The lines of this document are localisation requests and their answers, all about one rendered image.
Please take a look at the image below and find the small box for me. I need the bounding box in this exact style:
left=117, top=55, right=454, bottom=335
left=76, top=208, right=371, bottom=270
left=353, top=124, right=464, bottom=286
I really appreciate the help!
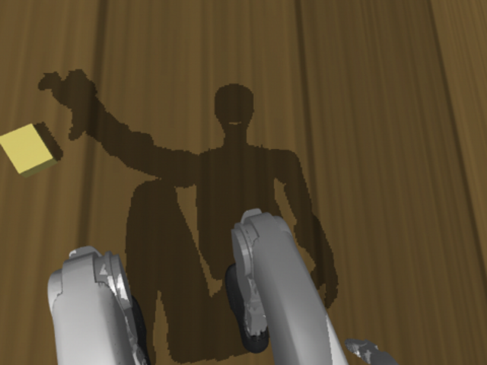
left=0, top=123, right=58, bottom=178

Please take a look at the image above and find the left robot foot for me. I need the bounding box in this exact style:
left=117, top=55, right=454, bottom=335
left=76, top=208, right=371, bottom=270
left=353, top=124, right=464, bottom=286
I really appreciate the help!
left=131, top=295, right=151, bottom=365

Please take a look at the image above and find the right robot hand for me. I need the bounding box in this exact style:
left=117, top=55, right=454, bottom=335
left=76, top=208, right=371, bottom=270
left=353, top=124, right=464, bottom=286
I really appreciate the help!
left=345, top=338, right=399, bottom=365

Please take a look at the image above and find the right robot foot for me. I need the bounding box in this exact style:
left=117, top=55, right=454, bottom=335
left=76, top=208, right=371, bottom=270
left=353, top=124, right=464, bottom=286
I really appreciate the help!
left=225, top=263, right=269, bottom=354

